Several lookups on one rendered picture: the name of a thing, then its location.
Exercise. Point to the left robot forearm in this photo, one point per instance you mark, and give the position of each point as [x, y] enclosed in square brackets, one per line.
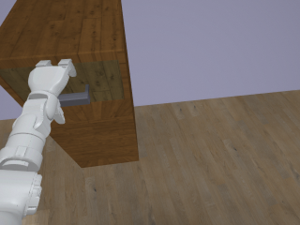
[23, 150]

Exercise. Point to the drawer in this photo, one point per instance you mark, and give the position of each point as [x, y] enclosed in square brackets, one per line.
[104, 79]

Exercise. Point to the cabinet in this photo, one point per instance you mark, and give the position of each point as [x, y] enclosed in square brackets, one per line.
[96, 134]

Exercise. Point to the robot left hand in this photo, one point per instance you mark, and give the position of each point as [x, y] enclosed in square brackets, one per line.
[52, 79]

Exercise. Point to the robot left upper arm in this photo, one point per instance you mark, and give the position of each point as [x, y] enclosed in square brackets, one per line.
[19, 195]

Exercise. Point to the handle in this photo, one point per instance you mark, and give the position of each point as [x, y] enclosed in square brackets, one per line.
[75, 99]

